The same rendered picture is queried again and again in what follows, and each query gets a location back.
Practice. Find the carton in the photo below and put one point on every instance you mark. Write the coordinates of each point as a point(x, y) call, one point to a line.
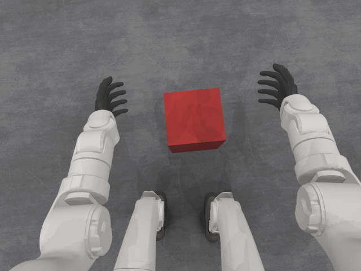
point(194, 120)

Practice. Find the robot right foot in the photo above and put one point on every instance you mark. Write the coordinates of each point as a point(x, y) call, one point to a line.
point(210, 236)

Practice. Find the robot left hand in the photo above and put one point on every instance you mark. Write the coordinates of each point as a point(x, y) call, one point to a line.
point(104, 98)

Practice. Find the robot left upper arm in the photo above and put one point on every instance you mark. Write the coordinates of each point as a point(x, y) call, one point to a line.
point(73, 237)

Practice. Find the robot right hand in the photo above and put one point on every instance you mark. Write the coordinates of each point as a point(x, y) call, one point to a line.
point(284, 84)

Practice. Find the robot right upper arm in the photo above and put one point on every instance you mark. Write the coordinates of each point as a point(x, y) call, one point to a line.
point(331, 212)

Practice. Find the left robot shin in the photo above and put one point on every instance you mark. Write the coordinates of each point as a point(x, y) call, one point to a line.
point(149, 194)

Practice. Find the right robot forearm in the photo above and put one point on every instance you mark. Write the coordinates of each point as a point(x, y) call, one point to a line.
point(312, 143)

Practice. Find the left robot forearm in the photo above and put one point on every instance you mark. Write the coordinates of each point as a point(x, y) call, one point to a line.
point(87, 181)

